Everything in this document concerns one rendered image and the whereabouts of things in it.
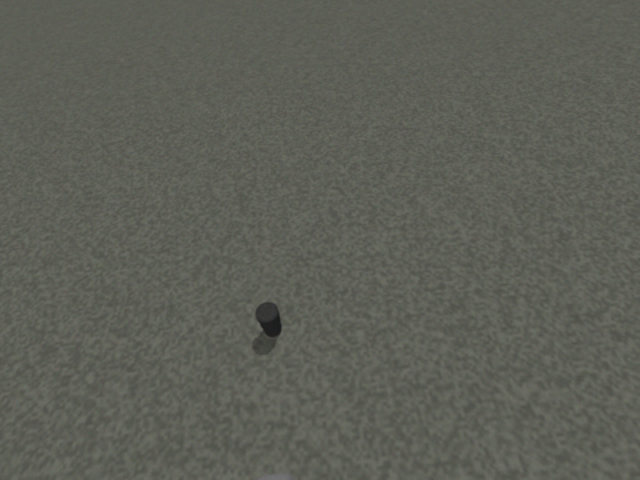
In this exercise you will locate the cup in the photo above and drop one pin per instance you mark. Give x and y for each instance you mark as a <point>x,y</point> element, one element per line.
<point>267,315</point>

